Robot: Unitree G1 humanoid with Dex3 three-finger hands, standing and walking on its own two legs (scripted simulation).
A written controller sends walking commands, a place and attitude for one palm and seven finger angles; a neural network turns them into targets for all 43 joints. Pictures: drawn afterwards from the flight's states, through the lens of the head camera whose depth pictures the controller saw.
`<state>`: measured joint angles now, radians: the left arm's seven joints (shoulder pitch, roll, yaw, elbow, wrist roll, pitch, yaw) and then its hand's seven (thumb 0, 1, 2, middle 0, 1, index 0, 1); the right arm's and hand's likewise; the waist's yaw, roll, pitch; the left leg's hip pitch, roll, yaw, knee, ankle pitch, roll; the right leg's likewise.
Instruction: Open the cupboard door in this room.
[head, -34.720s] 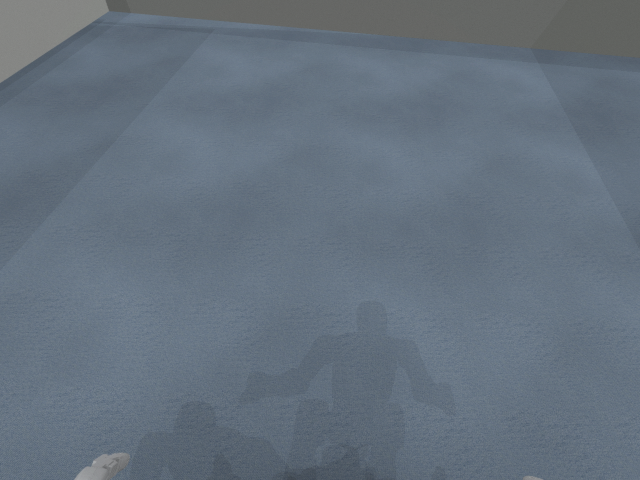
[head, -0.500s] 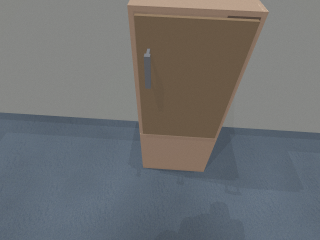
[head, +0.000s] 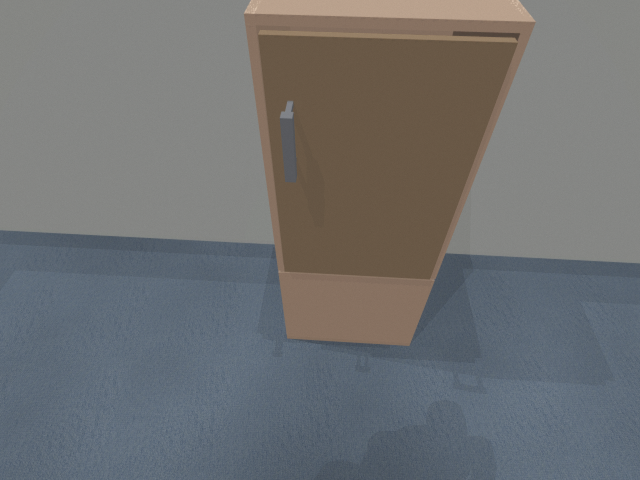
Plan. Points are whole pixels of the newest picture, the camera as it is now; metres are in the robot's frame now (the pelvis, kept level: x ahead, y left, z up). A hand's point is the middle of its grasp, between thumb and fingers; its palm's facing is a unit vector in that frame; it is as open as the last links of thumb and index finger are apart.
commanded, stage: look again from close up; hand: left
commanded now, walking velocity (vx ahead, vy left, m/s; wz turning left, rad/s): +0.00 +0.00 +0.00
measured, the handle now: (290, 142) +0.63 +0.09 +0.08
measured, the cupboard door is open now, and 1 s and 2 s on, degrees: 0 0 0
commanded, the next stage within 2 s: shuffle to correct the standing spot in 0.42 s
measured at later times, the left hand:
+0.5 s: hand out of the picture -0.03 +0.15 -0.18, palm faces +0.06 -0.98 -0.17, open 7.4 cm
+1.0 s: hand out of the picture +0.02 +0.14 -0.19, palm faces -0.01 -0.99 -0.14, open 7.4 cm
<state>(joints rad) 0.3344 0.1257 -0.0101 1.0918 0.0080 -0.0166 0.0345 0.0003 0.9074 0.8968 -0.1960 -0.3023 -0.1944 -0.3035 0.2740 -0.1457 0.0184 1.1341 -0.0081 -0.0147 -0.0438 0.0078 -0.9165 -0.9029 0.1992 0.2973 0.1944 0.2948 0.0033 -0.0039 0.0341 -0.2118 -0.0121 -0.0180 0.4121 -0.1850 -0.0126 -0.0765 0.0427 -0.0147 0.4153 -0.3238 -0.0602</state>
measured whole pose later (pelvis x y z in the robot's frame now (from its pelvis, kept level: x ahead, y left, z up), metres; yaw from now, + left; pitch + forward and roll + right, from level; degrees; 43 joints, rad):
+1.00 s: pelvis +0.07 -0.03 -0.02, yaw -3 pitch +0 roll +1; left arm 0.39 0.15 0.05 1.11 0.03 0.03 0.00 0.00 0.91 0.90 -0.20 -0.30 -0.19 -0.30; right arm 0.33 -0.10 -0.01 1.12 -0.03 -0.06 -0.07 0.00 -0.90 -0.90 0.20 0.30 0.20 0.30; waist -0.02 -0.06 0.05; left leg -0.18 0.05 0.03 0.58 -0.39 -0.04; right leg -0.34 0.04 -0.04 1.04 -0.53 -0.06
